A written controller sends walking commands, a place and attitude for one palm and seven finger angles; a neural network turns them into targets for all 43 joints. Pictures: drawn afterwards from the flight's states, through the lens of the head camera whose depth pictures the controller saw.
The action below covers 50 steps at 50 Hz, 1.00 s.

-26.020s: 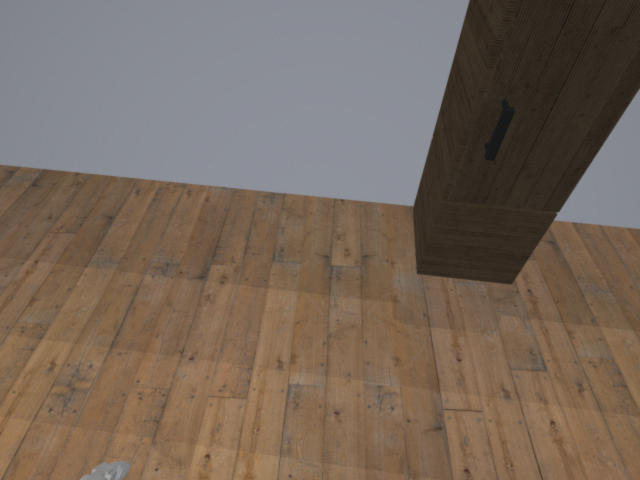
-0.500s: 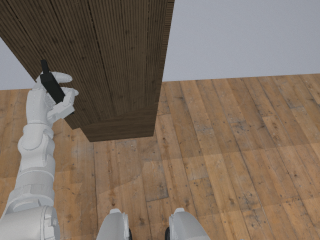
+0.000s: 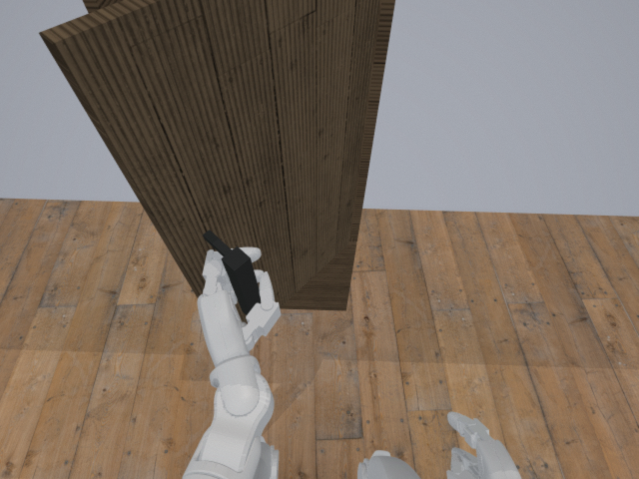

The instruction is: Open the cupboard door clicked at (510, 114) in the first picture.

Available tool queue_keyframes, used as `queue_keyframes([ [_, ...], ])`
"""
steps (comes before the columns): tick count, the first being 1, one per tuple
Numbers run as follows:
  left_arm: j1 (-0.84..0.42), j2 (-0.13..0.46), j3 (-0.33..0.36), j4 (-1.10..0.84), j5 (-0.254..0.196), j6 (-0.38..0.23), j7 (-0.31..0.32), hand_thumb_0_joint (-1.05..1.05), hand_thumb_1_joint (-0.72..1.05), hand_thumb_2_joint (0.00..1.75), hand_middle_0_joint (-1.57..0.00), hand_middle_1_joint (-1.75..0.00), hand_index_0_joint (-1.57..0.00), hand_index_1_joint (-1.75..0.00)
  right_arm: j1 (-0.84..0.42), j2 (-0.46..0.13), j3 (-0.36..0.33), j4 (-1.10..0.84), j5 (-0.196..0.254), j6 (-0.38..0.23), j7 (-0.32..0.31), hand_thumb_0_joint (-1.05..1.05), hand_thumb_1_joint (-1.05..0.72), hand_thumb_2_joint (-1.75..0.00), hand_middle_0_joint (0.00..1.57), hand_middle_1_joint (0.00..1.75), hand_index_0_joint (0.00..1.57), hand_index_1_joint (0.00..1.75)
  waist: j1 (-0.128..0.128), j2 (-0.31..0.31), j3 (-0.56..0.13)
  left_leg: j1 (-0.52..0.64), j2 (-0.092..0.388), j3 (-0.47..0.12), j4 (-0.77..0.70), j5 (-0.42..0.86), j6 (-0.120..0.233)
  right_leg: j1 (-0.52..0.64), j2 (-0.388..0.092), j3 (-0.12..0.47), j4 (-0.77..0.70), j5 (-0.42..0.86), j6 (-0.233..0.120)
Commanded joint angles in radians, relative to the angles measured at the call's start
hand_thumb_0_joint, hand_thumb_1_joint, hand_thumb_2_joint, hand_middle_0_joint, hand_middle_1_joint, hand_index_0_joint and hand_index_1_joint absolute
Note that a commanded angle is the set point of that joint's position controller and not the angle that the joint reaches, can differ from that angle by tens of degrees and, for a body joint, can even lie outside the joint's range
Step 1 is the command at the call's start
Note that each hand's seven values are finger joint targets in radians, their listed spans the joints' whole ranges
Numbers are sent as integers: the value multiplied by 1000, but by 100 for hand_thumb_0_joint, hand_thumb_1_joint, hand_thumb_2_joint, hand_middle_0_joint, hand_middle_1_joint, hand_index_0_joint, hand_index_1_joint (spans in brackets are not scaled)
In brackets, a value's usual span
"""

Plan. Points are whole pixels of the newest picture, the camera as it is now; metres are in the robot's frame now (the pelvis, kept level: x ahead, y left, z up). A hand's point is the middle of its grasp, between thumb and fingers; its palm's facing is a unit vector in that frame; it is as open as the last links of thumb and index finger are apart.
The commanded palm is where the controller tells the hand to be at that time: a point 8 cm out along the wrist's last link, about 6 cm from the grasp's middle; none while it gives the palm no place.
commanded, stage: pull the door open along its arc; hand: left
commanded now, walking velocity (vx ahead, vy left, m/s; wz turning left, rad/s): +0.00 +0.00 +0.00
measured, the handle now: (234, 277) +0.36 +0.13 +0.02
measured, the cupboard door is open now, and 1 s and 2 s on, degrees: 49 54 56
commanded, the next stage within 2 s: open thumb and fingers to let go in 0.04 s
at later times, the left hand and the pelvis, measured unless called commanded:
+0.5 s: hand (286, 316) +0.31 +0.06 +0.02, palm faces +0.39 -0.92 -0.03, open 9.2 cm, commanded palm +0.26 +0.10 +0.02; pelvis -0.02 -0.03 -0.01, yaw +2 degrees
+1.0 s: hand (290, 316) +0.31 +0.05 +0.02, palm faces +0.32 -0.95 -0.01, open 15.4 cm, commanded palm +0.27 +0.10 +0.02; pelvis -0.02 +0.00 -0.01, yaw +1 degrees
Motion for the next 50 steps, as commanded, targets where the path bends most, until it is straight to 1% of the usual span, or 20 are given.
queue_keyframes([
  [1,1,-92,-118,-242,51,-69,2,0,90,90,-40,-135,-40,-135,-38,-92,-31,-136,-2,-72,-25,0,-90,-90,20,30,20,30,2,-65,-301,223,-56,2,-101,317,36,213,2,47,-174,516,30],
  [2,38,-102,-124,-249,49,-62,2,0,90,90,-40,-135,-40,-135,-49,-88,-27,-140,-2,-79,-26,0,-90,-90,20,30,20,30,5,-63,-292,220,-58,4,-100,311,35,216,-3,50,-180,527,34],
  [3,8,-92,-119,-251,56,-59,9,0,90,90,-40,-135,-40,-135,-47,-87,-24,-134,-4,-85,-29,0,-90,-90,20,30,20,30,-3,-84,-286,206,-61,2,-96,296,35,216,-10,59,-184,534,40],
  [6,-121,-72,-84,-216,57,-50,39,0,90,90,-40,-135,-40,-135,-59,-84,-20,-113,-6,-96,-41,0,-90,-90,20,30,20,30,-14,-79,-246,164,-66,-7,-75,239,32,178,-22,86,-197,462,47],
  [7,-225,-38,-51,-204,53,-56,52,0,90,90,-40,-135,-40,-135,-58,-88,-20,-94,-8,-97,-48,0,-90,-90,20,30,20,30,-37,-89,-224,146,-63,-11,-58,222,33,153,-29,103,-206,445,53],
  [8,-212,-40,-37,-182,50,-59,55,0,83,87,-40,-134,-40,-134,-64,-86,-22,-91,-11,-98,-52,0,-90,-90,20,30,20,30,-23,-79,-237,134,-68,-10,-53,208,31,158,-32,113,-207,421,54],
  [9,-226,-28,-30,-173,47,-61,54,0,76,84,-39,-134,-39,-134,-62,-85,-20,-92,-10,-101,-56,0,-90,-90,20,30,20,30,-33,-112,-226,118,-67,-13,-50,195,33,160,-37,125,-218,405,58],
  [10,-222,-24,-18,-166,41,-69,52,0,69,81,-38,-133,-38,-133,-65,-85,-22,-86,-10,-102,-57,0,-90,-90,20,30,20,30,-23,-111,-254,110,-70,-12,-45,194,32,183,-45,143,-217,415,62],
  [12,-198,-14,-8,-176,29,-77,42,0,55,75,-38,-131,-38,-131,-64,-83,-26,-90,-10,-103,-60,0,-90,-90,20,30,20,30,-11,-108,-299,91,-73,-10,-38,202,28,239,-61,175,-218,473,71],
  [15,-155,-17,-12,-198,16,-76,21,0,34,66,-36,-129,-36,-129,-48,-85,-34,-98,-8,-98,-60,0,-90,-90,20,30,20,30,-1,-114,-351,97,-75,-3,-40,238,28,294,-67,178,-205,581,76],
  [18,-182,-19,-28,-201,11,-75,5,0,13,57,-35,-127,-35,-127,-45,-91,-36,-91,-4,-92,-61,0,-90,-90,20,30,20,30,-21,-128,-320,86,-72,-7,-37,224,29,284,-73,189,-215,585,83],
  [21,-228,-13,-24,-174,3,-83,1,0,-8,48,-33,-124,-33,-124,-54,-96,-36,-83,-1,-94,-66,0,-90,-90,20,30,20,30,-37,-155,-266,63,-70,-14,-33,173,32,238,-75,198,-240,464,83],
  [27,-230,-13,-22,-170,-1,-106,1,0,-50,30,-30,-120,-30,-120,-49,-102,-41,-82,-1,-101,-64,0,-90,-90,20,30,20,30,-20,-125,-305,75,-71,-13,-34,179,34,224,-67,183,-220,429,72],
  [29,-220,8,-3,-155,3,-101,5,0,-50,30,-30,-120,-30,-120,-45,-103,-40,-87,-1,-99,-66,0,-90,-90,20,30,20,30,-18,-142,-298,66,-69,-14,-36,175,35,226,-66,183,-225,411,71],
  [33,-249,-17,-20,-153,10,-97,20,0,-50,30,-27,-100,-27,-100,-43,-103,-42,-86,-2,-97,-66,0,-90,-90,20,30,20,30,-20,-109,-300,98,-70,-7,-44,181,37,198,-54,157,-219,388,62],
  [38,-305,-31,-30,-134,19,-89,40,0,-50,30,-22,-75,-22,-75,-45,-105,-38,-84,-5,-99,-67,0,-90,-90,20,30,20,30,-31,-109,-285,119,-68,-5,-52,171,41,151,-36,123,-213,320,52],
  [40,-283,-27,-21,-127,23,-88,47,0,-50,30,-21,-65,-21,-65,-47,-104,-38,-89,-8,-100,-69,0,-90,-90,20,30,20,30,-18,-105,-305,127,-68,-2,-57,181,41,156,-30,113,-204,324,48],
  [44,-296,-37,-30,-117,36,-82,56,0,-50,30,-18,-45,-18,-45,-44,-104,-36,-88,-10,-100,-69,0,-90,-90,20,30,20,30,-23,-107,-290,146,-64,-6,-68,190,42,136,-16,85,-195,310,40],
  [47,-292,-60,-42,-127,35,-76,64,0,-50,30,-15,-30,-15,-30,-56,-102,-33,-92,-11,-101,-62,0,-90,-90,20,30,20,30,-12,-66,-311,170,-64,-2,-72,207,40,127,-9,65,-179,317,32],
  [50,-313,-67,-46,-114,34,-65,71,0,-50,30,-15,-30,-15,-30,-64,-102,-29,-95,-11,-101,-60,0,-90,-90,20,30,20,30,-20,-73,-282,167,-62,-7,-81,184,40,105,-3,53,-182,275,31],
])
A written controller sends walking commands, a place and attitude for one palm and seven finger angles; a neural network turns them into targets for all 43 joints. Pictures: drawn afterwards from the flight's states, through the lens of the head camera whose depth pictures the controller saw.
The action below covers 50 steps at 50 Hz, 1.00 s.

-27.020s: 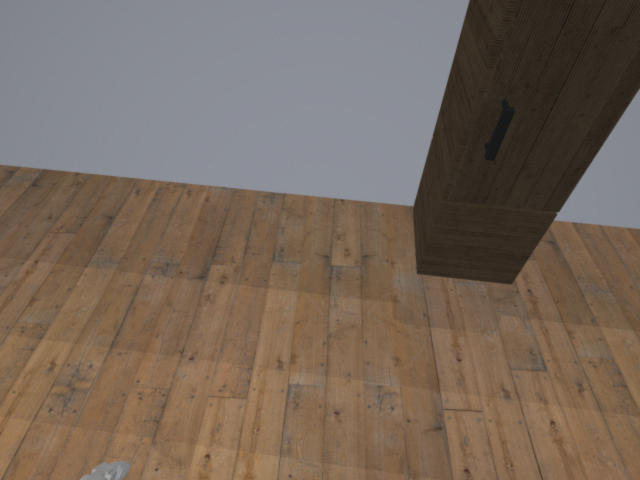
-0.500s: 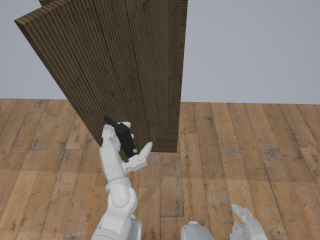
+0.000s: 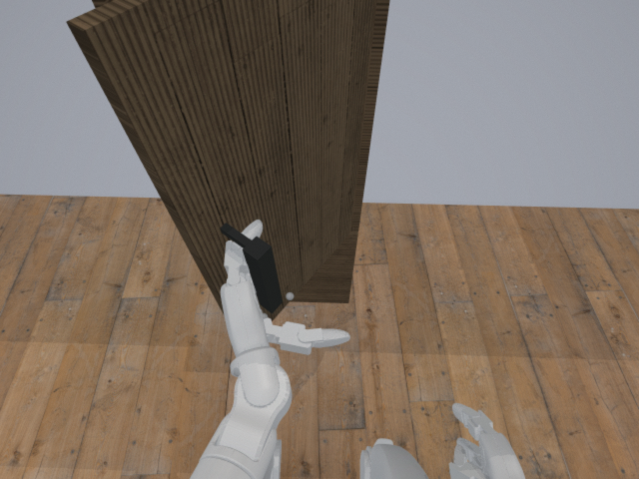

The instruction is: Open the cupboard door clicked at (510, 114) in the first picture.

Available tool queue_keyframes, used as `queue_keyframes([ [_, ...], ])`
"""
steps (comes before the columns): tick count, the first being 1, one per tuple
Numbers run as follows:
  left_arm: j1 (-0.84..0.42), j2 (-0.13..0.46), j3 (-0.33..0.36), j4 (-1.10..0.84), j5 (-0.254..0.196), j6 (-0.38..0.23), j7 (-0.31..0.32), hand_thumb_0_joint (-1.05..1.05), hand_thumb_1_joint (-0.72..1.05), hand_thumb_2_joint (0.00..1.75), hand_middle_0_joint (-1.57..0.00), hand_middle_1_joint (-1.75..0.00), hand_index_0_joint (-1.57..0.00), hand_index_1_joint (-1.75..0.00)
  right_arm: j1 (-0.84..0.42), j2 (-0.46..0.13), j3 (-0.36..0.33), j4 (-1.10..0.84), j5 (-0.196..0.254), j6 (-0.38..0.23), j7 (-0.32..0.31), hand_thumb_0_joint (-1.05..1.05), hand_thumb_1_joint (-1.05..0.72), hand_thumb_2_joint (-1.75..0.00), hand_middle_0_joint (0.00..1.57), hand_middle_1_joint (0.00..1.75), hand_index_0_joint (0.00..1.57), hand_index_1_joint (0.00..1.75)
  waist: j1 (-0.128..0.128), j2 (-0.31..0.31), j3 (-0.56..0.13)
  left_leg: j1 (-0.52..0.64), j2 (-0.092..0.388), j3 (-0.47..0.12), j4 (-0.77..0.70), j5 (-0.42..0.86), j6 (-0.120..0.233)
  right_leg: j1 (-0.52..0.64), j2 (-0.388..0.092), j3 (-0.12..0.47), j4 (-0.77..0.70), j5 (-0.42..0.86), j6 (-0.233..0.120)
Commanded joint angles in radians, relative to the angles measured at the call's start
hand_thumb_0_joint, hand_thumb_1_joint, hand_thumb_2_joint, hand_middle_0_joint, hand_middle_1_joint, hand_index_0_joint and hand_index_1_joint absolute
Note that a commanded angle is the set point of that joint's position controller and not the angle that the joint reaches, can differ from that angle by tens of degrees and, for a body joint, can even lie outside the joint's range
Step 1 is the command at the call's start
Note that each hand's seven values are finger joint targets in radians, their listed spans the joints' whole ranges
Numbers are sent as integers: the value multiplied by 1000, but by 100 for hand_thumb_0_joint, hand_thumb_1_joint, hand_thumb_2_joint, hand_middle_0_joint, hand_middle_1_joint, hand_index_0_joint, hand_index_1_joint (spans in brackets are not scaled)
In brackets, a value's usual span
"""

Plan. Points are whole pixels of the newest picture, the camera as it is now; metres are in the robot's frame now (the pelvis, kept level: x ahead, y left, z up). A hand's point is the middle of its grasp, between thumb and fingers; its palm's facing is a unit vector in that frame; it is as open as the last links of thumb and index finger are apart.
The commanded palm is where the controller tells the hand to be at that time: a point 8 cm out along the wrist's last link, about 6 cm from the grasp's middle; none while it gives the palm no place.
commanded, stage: slide the hand sideways off the handle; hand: left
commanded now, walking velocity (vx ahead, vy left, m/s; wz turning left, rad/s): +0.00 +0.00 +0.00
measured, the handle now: (252, 269) +0.37 +0.10 +0.03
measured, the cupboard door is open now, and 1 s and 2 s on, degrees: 54 56 56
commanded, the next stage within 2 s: draw the hand back to the body in 1.26 s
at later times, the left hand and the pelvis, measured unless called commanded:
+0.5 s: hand (281, 333) +0.28 +0.06 +0.04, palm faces -0.09 -1.00 +0.01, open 16.3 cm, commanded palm +0.26 +0.12 +0.03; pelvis +0.00 +0.02 -0.01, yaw -1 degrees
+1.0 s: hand (240, 372) +0.24 +0.10 +0.03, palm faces -0.04 -1.00 -0.02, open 16.3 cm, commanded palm +0.22 +0.16 +0.03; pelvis +0.01 +0.01 -0.01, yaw +0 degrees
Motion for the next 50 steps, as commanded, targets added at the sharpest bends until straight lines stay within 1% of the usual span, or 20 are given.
queue_keyframes([
  [1,-256,-42,30,-203,7,-42,36,0,-50,30,-15,-30,-15,-30,-43,-98,-30,-135,2,-39,-10,0,-90,-90,20,30,20,30,-10,-63,-296,212,-50,0,-115,152,41,149,9,59,-232,247,34],
  [3,-260,-54,29,-200,7,-37,42,0,-50,30,-15,-30,-15,-30,-45,-96,-29,-135,1,-40,-9,0,-90,-90,20,30,20,30,-7,-61,-293,213,-50,-3,-117,156,40,147,11,54,-227,244,31],
  [4,-253,43,-205,-203,131,-76,-168,0,-50,30,-15,-30,-15,-30,12,-139,-32,-121,3,-26,-4,0,-90,-90,20,30,20,30,-115,-114,-239,209,-50,0,-81,147,61,92,2,74,-210,308,40],
  [5,-314,121,-120,-298,88,-127,-276,0,-50,30,-15,-30,-15,-30,28,-137,-47,-150,14,-20,-3,0,-90,-90,20,30,20,30,-70,-46,-338,225,-53,0,-69,176,64,132,-7,87,-191,353,28],
  [6,-289,146,-115,-299,77,-149,-346,0,-50,30,-15,-30,-15,-30,26,-138,-49,-159,18,-12,-7,0,-90,-90,20,30,20,30,-47,-38,-385,234,-58,0,-67,194,65,168,-8,97,-177,387,23],
  [8,-251,127,-151,-296,20,-162,-476,0,-50,30,-15,-30,-15,-30,14,-138,-43,-183,39,-10,-10,0,-90,-90,20,30,20,30,-57,-22,-348,239,-56,-4,-65,174,66,143,-6,99,-186,366,23],
  [10,-241,70,-145,-296,-105,-140,-547,0,-50,30,-15,-30,-15,-30,2,-140,-35,-209,65,-16,-13,0,-90,-90,20,30,20,30,-52,-12,-292,270,-54,-12,-94,125,61,113,4,82,-217,270,21],
  [12,-161,18,-114,-286,-214,-92,-557,0,-50,30,-15,-30,-15,-30,-9,-143,-31,-230,86,-20,-16,0,-90,-90,20,30,20,30,-31,-34,-276,289,-52,-17,-127,108,54,119,14,60,-241,215,21],
  [14,-105,13,-79,-295,-256,-59,-535,0,-50,30,-15,-30,-15,-30,-9,-151,-30,-245,94,-19,-15,0,-90,-90,20,30,20,30,-18,-102,-272,284,-49,-24,-146,124,54,139,19,41,-239,211,25],
  [16,-50,35,-63,-322,-228,-56,-497,0,-50,30,-15,-30,-15,-30,1,-153,-36,-254,88,-15,-6,0,-90,-90,20,30,20,30,-3,-112,-276,267,-49,-22,-140,160,54,143,15,35,-210,251,26],
  [20,-2,120,-50,-385,-89,-103,-427,0,-50,30,-15,-30,-15,-30,8,-150,-43,-264,63,-3,17,0,-90,-90,20,30,20,30,6,-90,-282,220,-48,-21,-98,181,56,97,9,48,-148,269,23],
  [23,78,109,-78,-393,-41,-115,-422,0,-50,30,-15,-30,-15,-30,-3,-145,-42,-279,63,8,30,0,-90,-90,20,30,20,30,11,-50,-244,210,-49,-15,-95,147,52,68,9,49,-144,235,14],
  [27,120,136,-51,-488,-94,-92,-449,0,-50,30,-15,-30,-15,-30,-10,-145,-38,-309,71,19,20,0,-90,-90,20,30,20,30,25,-23,-281,234,-52,-11,-110,132,50,110,14,55,-163,224,13],
  [31,180,138,-48,-582,-136,-80,-465,0,-50,30,-15,-30,-15,-30,-13,-139,-32,-323,79,16,3,0,-90,-90,20,30,20,30,19,-27,-287,252,-49,-19,-113,148,50,122,19,47,-163,239,18],
  [35,210,134,-73,-613,-145,-97,-492,0,-50,30,-15,-30,-15,-30,-2,-142,-31,-317,80,-3,-8,0,-90,-90,20,30,20,30,-17,-77,-258,225,-46,-32,-89,142,57,97,21,44,-161,240,27],
  [36,256,140,-69,-601,-142,-96,-502,0,-50,30,-15,-30,-15,-30,-3,-142,-31,-318,79,-6,-9,0,-90,-90,20,30,20,30,-7,-64,-248,215,-46,-32,-89,139,54,93,21,43,-156,235,25],
  [38,278,139,-77,-596,-142,-89,-524,0,-50,30,-15,-30,-15,-30,1,-144,-31,-323,79,-10,-10,0,-90,-90,20,30,20,30,-12,-75,-232,201,-47,-33,-81,137,55,86,20,42,-152,240,26],
  [40,308,171,-48,-613,-142,-84,-536,0,-50,30,-15,-30,-15,-30,-4,-144,-31,-330,79,-12,-12,0,-90,-90,20,30,20,30,2,-45,-242,204,-49,-30,-80,139,54,83,19,45,-142,238,23],
  [46,454,234,42,-669,-158,-58,-548,0,-50,30,-15,-30,-15,-30,4,-133,-31,-359,81,-2,-18,0,-90,-90,20,30,20,30,35,-50,-258,186,-55,-13,-73,182,51,147,18,57,-138,307,23],
  [50,449,234,41,-735,-188,-84,-572,0,-50,30,-15,-30,-15,-30,1,-132,-30,-357,83,-16,-28,0,-90,-90,20,30,20,30,15,-31,-249,173,-54,-13,-49,187,55,136,20,65,-138,322,29],
])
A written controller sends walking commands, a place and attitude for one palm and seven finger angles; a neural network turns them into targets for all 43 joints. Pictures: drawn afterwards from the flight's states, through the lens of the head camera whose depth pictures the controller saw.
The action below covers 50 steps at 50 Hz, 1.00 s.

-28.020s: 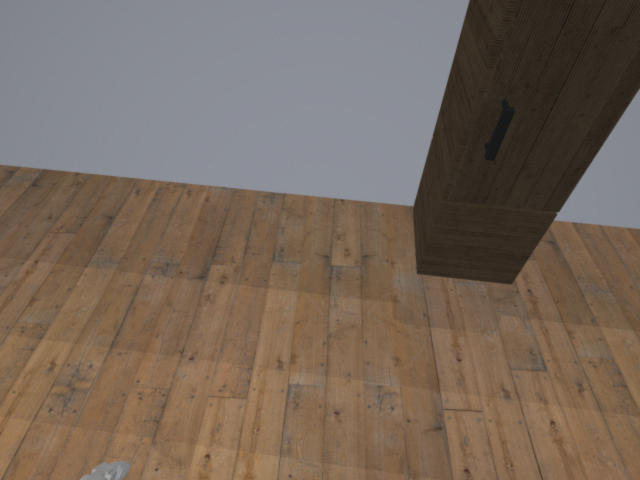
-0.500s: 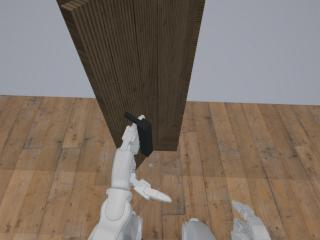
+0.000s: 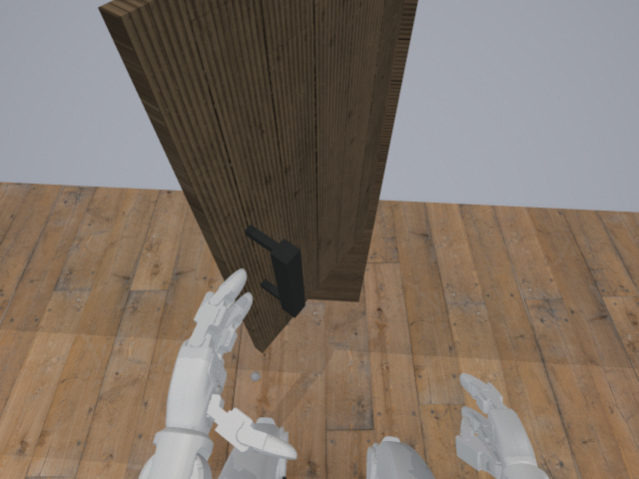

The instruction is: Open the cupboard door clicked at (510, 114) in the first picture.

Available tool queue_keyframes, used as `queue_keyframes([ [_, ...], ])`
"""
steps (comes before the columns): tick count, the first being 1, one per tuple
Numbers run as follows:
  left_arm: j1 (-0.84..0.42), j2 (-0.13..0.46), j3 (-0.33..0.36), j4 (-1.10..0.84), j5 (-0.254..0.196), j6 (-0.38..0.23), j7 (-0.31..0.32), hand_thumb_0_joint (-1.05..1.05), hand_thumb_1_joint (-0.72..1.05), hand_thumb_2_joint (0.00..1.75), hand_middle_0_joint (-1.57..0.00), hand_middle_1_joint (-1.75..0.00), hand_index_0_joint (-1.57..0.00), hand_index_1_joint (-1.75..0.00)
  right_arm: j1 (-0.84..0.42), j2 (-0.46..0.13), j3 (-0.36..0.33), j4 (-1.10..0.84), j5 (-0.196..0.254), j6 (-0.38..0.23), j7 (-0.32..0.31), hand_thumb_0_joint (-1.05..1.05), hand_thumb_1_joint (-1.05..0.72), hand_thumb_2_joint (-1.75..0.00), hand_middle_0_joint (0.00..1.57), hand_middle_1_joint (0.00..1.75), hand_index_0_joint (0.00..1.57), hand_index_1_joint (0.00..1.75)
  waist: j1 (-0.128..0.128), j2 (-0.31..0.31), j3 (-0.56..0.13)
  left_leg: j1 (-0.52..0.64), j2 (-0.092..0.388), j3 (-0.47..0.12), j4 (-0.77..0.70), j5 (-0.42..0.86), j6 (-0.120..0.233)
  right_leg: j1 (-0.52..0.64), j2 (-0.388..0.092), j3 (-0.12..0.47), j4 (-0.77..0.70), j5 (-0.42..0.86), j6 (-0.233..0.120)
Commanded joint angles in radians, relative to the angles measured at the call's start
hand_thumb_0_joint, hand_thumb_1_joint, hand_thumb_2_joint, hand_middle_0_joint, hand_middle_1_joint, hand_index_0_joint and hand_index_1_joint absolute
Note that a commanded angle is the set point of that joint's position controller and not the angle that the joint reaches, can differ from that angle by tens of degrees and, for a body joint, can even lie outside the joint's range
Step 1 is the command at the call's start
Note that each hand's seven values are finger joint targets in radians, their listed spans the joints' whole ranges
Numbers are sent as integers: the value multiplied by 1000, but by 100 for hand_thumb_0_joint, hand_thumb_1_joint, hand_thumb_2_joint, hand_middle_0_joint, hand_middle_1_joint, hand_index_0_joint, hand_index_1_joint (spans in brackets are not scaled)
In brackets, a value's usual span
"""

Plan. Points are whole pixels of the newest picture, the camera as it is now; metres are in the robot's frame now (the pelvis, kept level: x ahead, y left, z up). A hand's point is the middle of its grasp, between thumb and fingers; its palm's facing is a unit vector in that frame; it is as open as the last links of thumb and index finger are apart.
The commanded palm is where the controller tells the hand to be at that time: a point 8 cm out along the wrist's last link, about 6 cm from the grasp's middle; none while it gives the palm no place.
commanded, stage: slide the hand sideways off the handle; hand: left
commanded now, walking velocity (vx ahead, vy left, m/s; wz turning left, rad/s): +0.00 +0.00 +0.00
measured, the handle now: (276, 273) +0.35 +0.08 +0.04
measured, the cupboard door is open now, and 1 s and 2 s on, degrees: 56 56 56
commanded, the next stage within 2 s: draw the hand back to the body in 0.26 s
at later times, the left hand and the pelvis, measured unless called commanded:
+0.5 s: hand (220, 396) +0.20 +0.11 +0.06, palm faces -0.05 -1.00 -0.06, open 16.3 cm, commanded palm +0.18 +0.18 +0.07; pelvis -0.01 -0.01 -0.01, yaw +0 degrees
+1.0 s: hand (91, 384) +0.19 +0.19 +0.15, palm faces +0.09 -0.96 -0.26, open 15.4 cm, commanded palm +0.16 +0.25 +0.17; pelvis +0.01 +0.01 +0.06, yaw +0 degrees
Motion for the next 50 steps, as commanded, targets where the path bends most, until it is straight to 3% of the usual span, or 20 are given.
queue_keyframes([
  [1,2,17,24,-276,-35,-104,-23,0,-50,30,-15,-30,-15,-30,-27,-100,-45,-153,4,-62,-21,0,-90,-90,20,30,20,30,-25,-39,-256,198,-48,-18,-126,245,37,146,26,59,-205,377,13],
  [5,89,44,55,-287,-68,-126,-72,0,-50,30,-15,-30,-15,-30,-27,-105,-50,-151,6,-79,-27,0,-90,-90,20,30,20,30,-18,-45,-270,172,-49,-19,-104,253,35,159,23,71,-195,406,17],
  [11,204,83,110,-283,-84,-104,-125,0,-50,30,-15,-30,-15,-30,-35,-102,-63,-156,13,-74,-33,0,-90,-90,20,30,20,30,-5,-55,-259,137,-50,-12,-93,256,33,179,13,88,-187,449,28],
  [15,113,80,88,-338,-101,-123,-137,0,-50,30,-15,-30,-15,-30,-36,-106,-58,-157,13,-89,-44,0,-90,-90,20,30,20,30,-35,-42,-225,115,-47,-19,-65,215,38,120,15,93,-191,365,27],
  [17,89,90,107,-332,-111,-141,-137,0,-50,30,-15,-30,-15,-30,-27,-107,-57,-147,10,-98,-49,0,-90,-90,20,30,20,30,-37,-65,-230,92,-46,-23,-46,193,37,111,16,105,-192,327,28],
  [18,96,89,111,-331,-114,-148,-137,0,-50,30,-15,-30,-15,-30,-28,-107,-57,-146,9,-101,-51,0,-90,-90,20,30,20,30,-32,-59,-237,86,-46,-22,-42,187,36,107,16,108,-190,310,26],
  [19,95,132,148,-365,-113,-150,-132,0,-50,30,-15,-30,-15,-30,-29,-109,-61,-153,11,-100,-54,0,-90,-90,20,30,20,30,-19,-44,-250,95,-42,-21,-50,188,38,114,19,109,-195,282,22],
  [20,90,141,150,-425,-120,-150,-132,0,-50,30,-15,-30,-15,-30,-28,-108,-59,-163,11,-101,-54,0,-90,-90,20,30,20,30,-4,-1,-298,128,-45,-16,-65,202,39,143,17,113,-199,288,19],
  [23,166,177,193,-469,-134,-92,-132,0,-50,30,-15,-30,-15,-30,-18,-104,-59,-186,26,-84,-61,0,-90,-90,20,30,20,30,13,11,-314,195,-46,-6,-121,226,40,217,18,115,-247,330,24],
  [25,184,179,204,-465,-141,-28,-136,0,-50,30,-15,-30,-15,-30,-17,-105,-56,-195,37,-69,-68,0,-90,-90,20,30,20,30,3,-3,-273,220,-46,-4,-159,223,42,244,21,105,-290,326,30],
  [29,203,173,241,-394,-182,77,-164,0,-50,30,-15,-30,-15,-30,-22,-110,-45,-193,51,-54,-89,0,-90,-90,20,30,20,30,-26,-128,-164,211,-50,-12,-199,171,41,291,9,122,-395,266,57],
  [33,200,188,268,-416,-219,81,-201,0,-50,30,-15,-30,-15,-30,-16,-122,-35,-190,50,-69,-97,0,-90,-90,20,30,20,30,-25,-74,-103,270,-51,-20,-253,176,39,294,14,91,-418,269,49],
  [39,211,243,314,-496,-242,29,-230,0,-47,32,-15,-30,-15,-30,-5,-125,-35,-181,54,-99,-94,0,-90,-90,20,30,20,30,-4,50,-108,390,-45,-27,-330,244,39,326,38,39,-416,311,27],
  [43,222,257,337,-509,-255,53,-240,0,-32,37,-16,-30,-16,-30,-6,-126,-32,-183,63,-112,-93,0,-90,-90,20,30,20,30,-4,64,-80,438,-41,-31,-373,253,39,343,45,26,-445,324,25],
  [44,278,415,381,-531,-106,150,-108,0,-29,39,-16,-30,-16,-30,-6,-122,-40,-186,57,-85,-129,0,-90,-90,20,30,20,30,58,29,-127,477,-22,-14,-438,265,40,393,9,82,-520,322,11],
  [45,259,328,324,-612,-90,199,-52,0,-26,40,-16,-30,-16,-30,-22,-107,-23,-208,54,-80,-142,0,-90,-90,20,30,20,30,25,74,-76,510,-28,-5,-457,271,43,386,7,72,-542,329,17],
  [46,294,299,315,-590,-83,234,-23,0,-22,42,-16,-30,-16,-30,-4,-101,-22,-194,54,-75,-146,0,-90,-90,20,30,20,30,22,50,-58,513,-24,-12,-471,266,40,392,6,52,-544,321,18],
  [47,298,288,300,-597,-63,262,0,0,-18,43,-16,-30,-16,-30,-8,-102,-18,-189,54,-70,-147,0,-90,-90,20,30,20,30,23,93,-29,529,-21,-7,-484,277,41,404,7,46,-548,335,18],
  [49,300,321,335,-582,-41,303,41,0,-12,47,-16,-30,-16,-30,-19,-103,-12,-172,51,-62,-151,0,-90,-90,20,30,20,30,23,33,-14,554,-17,-15,-510,302,44,442,14,34,-580,351,19],
  [50,284,320,327,-611,-36,312,51,0,-8,48,-16,-30,-16,-30,-21,-109,-8,-173,49,-62,-153,0,-90,-90,20,30,20,30,20,34,-16,578,-16,-15,-524,314,46,459,14,31,-589,363,21],
])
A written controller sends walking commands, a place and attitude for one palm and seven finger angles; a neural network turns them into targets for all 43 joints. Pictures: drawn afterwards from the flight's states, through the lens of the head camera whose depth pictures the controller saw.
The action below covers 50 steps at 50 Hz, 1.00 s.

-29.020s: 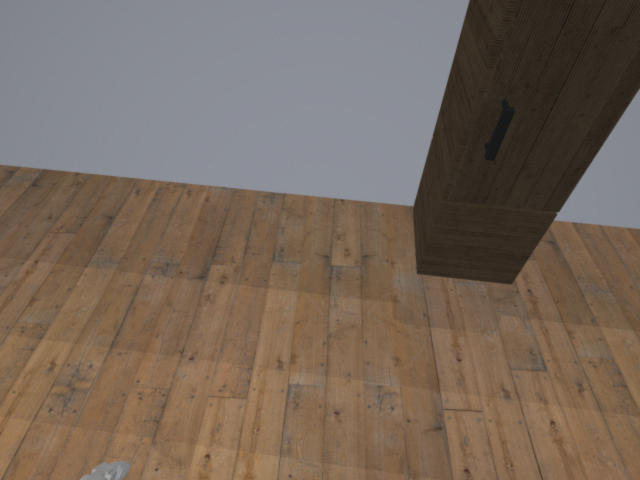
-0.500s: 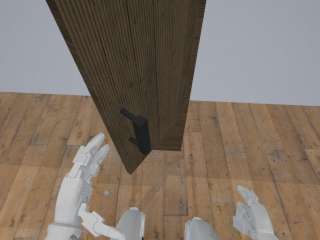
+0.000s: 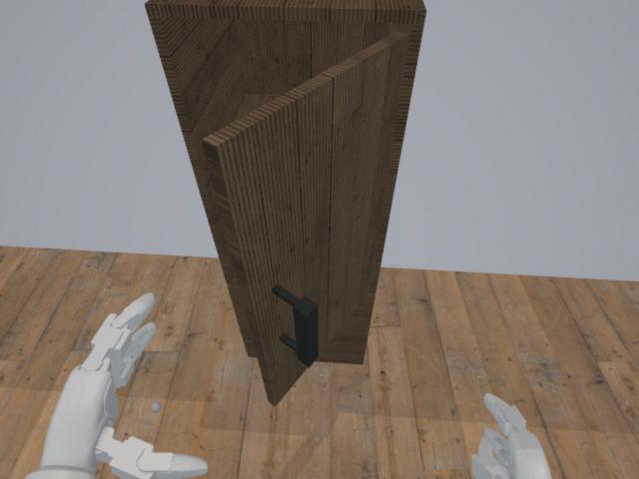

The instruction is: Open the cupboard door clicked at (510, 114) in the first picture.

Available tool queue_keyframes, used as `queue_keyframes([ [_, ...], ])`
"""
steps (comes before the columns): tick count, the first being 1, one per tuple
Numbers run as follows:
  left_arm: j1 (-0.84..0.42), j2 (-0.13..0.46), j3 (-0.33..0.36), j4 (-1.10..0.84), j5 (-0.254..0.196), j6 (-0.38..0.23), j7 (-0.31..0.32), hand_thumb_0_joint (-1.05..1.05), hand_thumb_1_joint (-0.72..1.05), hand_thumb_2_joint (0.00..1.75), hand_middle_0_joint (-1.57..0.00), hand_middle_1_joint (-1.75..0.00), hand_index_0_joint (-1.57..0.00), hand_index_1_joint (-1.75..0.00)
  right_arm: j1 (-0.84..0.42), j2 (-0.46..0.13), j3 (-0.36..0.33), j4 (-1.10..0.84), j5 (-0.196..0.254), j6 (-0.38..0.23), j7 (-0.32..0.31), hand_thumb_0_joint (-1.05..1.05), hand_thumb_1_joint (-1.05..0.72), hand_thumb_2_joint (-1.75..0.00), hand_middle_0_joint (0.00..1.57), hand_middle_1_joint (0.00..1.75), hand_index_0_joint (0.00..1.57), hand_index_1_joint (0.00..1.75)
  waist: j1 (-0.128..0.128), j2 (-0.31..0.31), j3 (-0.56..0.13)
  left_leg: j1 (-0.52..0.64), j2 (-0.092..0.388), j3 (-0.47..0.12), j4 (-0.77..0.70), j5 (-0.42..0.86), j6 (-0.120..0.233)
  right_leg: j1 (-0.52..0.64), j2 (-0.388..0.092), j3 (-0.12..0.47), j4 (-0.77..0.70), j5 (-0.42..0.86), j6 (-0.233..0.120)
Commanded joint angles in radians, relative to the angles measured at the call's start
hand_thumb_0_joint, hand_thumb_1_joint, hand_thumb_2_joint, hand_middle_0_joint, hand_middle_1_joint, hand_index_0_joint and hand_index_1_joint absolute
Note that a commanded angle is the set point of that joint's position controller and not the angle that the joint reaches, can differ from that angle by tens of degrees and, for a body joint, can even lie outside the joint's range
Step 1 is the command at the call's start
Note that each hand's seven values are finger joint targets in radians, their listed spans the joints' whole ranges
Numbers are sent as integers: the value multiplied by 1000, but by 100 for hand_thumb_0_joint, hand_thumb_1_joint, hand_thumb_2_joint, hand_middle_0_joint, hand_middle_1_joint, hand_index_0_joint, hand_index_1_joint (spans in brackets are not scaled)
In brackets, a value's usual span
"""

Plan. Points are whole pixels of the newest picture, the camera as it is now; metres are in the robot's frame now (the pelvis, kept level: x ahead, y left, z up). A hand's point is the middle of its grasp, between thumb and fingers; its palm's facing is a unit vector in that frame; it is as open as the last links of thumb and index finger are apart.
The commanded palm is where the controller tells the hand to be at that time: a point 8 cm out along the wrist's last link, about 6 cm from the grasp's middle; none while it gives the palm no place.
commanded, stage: draw the hand back to the body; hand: left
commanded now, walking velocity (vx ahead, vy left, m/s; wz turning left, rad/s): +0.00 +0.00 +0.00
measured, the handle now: (295, 326) +0.34 +0.07 -0.02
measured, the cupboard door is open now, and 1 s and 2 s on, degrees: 56 56 56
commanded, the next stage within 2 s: step back with the hand held close in 0.94 s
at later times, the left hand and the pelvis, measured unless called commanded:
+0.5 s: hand (30, 322) +0.20 +0.26 +0.20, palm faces +0.41 -0.82 -0.41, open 9.7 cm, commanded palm +0.16 +0.31 +0.21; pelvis +0.02 +0.01 +0.05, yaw -1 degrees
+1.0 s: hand (24, 317) +0.20 +0.25 +0.22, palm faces +0.45 -0.80 -0.39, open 7.4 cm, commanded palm +0.15 +0.29 +0.22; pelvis +0.01 -0.01 +0.05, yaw -1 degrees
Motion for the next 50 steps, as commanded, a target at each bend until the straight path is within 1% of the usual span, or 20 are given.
queue_keyframes([
  [1,-11,114,90,-244,43,21,104,0,-5,50,-17,-30,-17,-30,-96,-91,-18,-158,-10,-45,-24,0,-90,-90,20,30,20,30,5,-3,-25,202,-14,-21,-231,220,28,67,-2,26,-244,240,-3],
  [4,-62,141,131,-220,50,40,131,0,6,54,-17,-30,-17,-30,-114,-97,-9,-136,-12,-52,-30,0,-90,-90,20,30,20,30,7,-33,12,252,-13,-25,-285,204,29,108,-2,24,-303,220,-2],
  [5,-79,143,134,-237,54,39,136,0,9,55,-17,-30,-17,-30,-118,-97,-7,-132,-13,-60,-31,0,-90,-90,20,30,20,30,8,-7,8,277,-13,-24,-300,204,28,120,-4,26,-310,219,-2],
  [10,-135,151,162,-250,58,43,149,0,27,63,-18,-30,-18,-30,-136,-101,7,-90,-19,-96,-20,0,-90,-90,20,30,20,30,19,46,38,354,-10,-37,-383,253,22,203,-5,20,-360,257,-7],
  [15,-150,174,223,-241,52,38,147,0,44,70,-18,-30,-18,-30,-162,-102,7,-48,-23,-121,-6,0,-90,-90,20,30,20,30,32,30,68,417,-7,-34,-445,349,15,287,-3,17,-412,333,-7],
  [19,-160,209,302,-216,45,30,145,0,58,76,-19,-30,-19,-30,-180,-106,0,-15,-28,-128,0,0,-90,-90,20,30,20,30,45,9,80,453,-5,-20,-484,400,13,354,1,18,-458,387,-9],
  [22,-204,222,339,-237,38,19,141,0,69,81,-19,-30,-19,-30,-190,-106,-5,0,-30,-133,6,0,-90,-90,20,30,20,30,48,41,84,490,-5,-11,-512,418,11,377,1,23,-484,404,-7],
  [24,-209,235,367,-216,34,15,141,0,76,84,-19,-30,-19,-30,-201,-108,-8,15,-32,-135,8,0,-90,-90,20,30,20,30,52,27,97,500,-5,-5,-526,431,11,398,3,23,-505,422,-8],
  [26,-250,242,386,-233,33,7,140,0,83,87,-20,-30,-20,-30,-204,-109,-12,24,-34,-137,10,0,-90,-90,20,30,20,30,49,57,94,522,-6,-1,-537,437,10,405,4,27,-518,428,-7],
  [28,-277,262,417,-239,32,-3,142,0,90,90,-20,-30,-20,-30,-207,-110,-17,36,-36,-141,12,0,-90,-90,20,30,20,30,52,55,83,541,-7,1,-548,446,9,420,6,27,-529,438,-6],
  [30,-225,190,363,-159,26,4,130,0,90,90,-20,-30,-20,-30,-207,-111,-19,45,-38,-136,18,0,-90,-90,20,30,20,30,45,20,124,537,-5,1,-560,441,11,417,5,23,-540,433,-4],
  [31,-215,174,349,-139,26,7,124,0,90,90,-20,-30,-20,-30,-210,-113,-24,47,-36,-132,22,0,-90,-90,20,30,20,30,45,9,144,537,-5,7,-565,431,13,408,6,25,-551,429,-1],
  [34,-221,182,349,-131,25,4,118,0,90,90,-20,-30,-20,-30,-217,-121,-33,50,-39,-125,25,0,-90,-90,20,30,20,30,47,-13,141,546,-11,13,-577,414,19,427,6,29,-573,428,0],
  [35,-236,190,351,-152,24,2,117,0,90,90,-20,-30,-20,-30,-222,-121,-36,46,-39,-123,25,0,-90,-90,20,30,20,30,47,-28,117,556,-12,15,-577,414,22,435,4,32,-573,434,2],
  [38,-256,229,384,-195,29,-12,122,0,90,90,-20,-30,-20,-30,-231,-114,-39,51,-43,-126,18,0,-90,-90,20,30,20,30,54,-13,79,580,-21,27,-570,423,27,452,3,40,-585,456,4],
  [40,-283,248,394,-238,31,-18,125,0,90,90,-20,-30,-20,-30,-241,-110,-36,51,-44,-134,14,0,-90,-90,20,30,20,30,54,22,63,588,-24,25,-568,429,26,463,0,45,-587,466,2],
  [42,-277,246,391,-247,35,-22,129,0,90,90,-20,-30,-20,-30,-240,-105,-33,61,-45,-142,13,0,-90,-90,20,30,20,30,54,82,75,598,-27,30,-568,437,22,456,0,46,-596,472,0],
  [44,-273,250,396,-227,33,-20,131,0,90,90,-20,-30,-20,-30,-243,-105,-32,64,-45,-146,11,0,-90,-90,20,30,20,30,54,36,107,585,-27,24,-575,415,21,450,2,44,-610,448,1],
  [46,-262,228,383,-203,32,-22,128,0,90,90,-20,-30,-20,-30,-243,-104,-36,72,-44,-149,9,0,-90,-90,20,30,20,30,49,44,136,592,-25,34,-577,400,22,425,4,47,-622,434,4],
  [50,-251,199,364,-146,26,-21,118,0,90,90,-20,-30,-20,-30,-243,-108,-39,78,-44,-144,14,0,-90,-90,20,30,20,30,46,-4,170,584,-21,29,-595,376,24,417,7,46,-634,400,7],
])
